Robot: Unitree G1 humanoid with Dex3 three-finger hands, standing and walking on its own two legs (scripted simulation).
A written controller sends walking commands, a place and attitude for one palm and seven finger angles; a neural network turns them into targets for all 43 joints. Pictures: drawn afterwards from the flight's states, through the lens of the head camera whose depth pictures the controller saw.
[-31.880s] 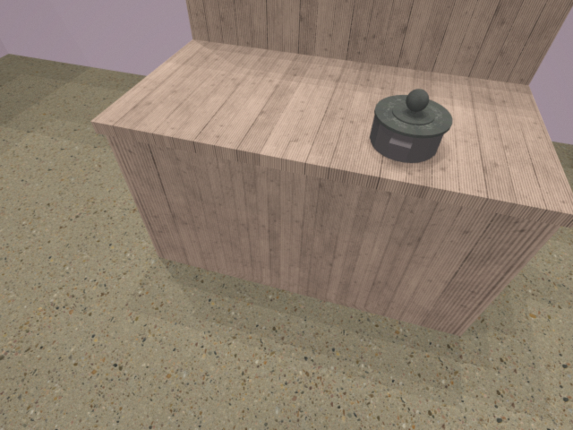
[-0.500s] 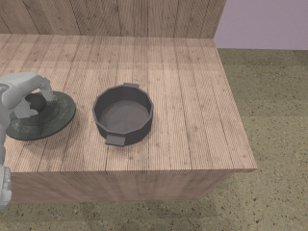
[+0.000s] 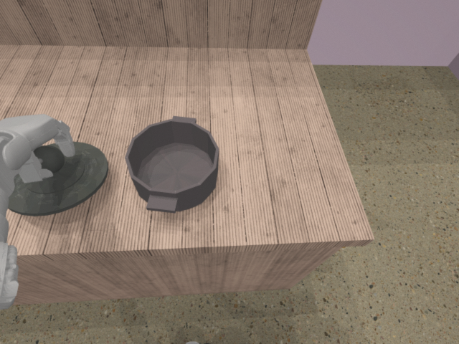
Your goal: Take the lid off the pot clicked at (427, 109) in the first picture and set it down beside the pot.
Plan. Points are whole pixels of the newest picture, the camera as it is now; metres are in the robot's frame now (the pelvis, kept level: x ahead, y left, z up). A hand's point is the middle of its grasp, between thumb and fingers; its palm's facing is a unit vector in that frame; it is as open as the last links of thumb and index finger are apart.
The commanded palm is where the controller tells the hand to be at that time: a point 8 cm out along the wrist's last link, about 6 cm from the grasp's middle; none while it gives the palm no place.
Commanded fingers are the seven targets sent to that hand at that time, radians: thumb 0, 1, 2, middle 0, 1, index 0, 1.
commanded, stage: lower the lid onto the table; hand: left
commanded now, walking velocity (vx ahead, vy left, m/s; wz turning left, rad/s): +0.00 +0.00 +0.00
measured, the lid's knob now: (47, 159) +0.44 +0.34 +0.02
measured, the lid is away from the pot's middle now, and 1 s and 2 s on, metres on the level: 0.23 0.23 0.24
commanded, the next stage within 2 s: open the fingers wide in 0.66 s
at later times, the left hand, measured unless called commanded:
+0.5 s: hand (48, 160) +0.43 +0.34 +0.02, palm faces -0.45 -0.11 -0.89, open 8.0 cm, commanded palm +0.46 +0.34 +0.07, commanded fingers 0.00 0.48 1.17 -0.82 -0.92 -0.88 -0.95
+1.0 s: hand (47, 167) +0.42 +0.34 +0.01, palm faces -0.42 -0.12 -0.90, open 8.0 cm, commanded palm +0.44 +0.33 +0.06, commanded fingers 0.00 0.31 1.02 -0.68 -0.89 -0.71 -0.91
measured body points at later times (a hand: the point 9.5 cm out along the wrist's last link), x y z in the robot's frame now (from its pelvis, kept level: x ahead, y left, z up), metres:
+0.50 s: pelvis +0.00 +0.00 -0.01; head +0.10 +0.02 +0.43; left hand +0.45 +0.34 +0.07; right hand +0.03 -0.29 -0.12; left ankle +0.01 +0.04 -0.73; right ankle +0.00 -0.17 -0.73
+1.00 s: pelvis -0.01 +0.00 -0.02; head +0.08 +0.03 +0.42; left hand +0.44 +0.34 +0.07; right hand +0.01 -0.29 -0.13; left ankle +0.01 +0.04 -0.73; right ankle +0.00 -0.17 -0.73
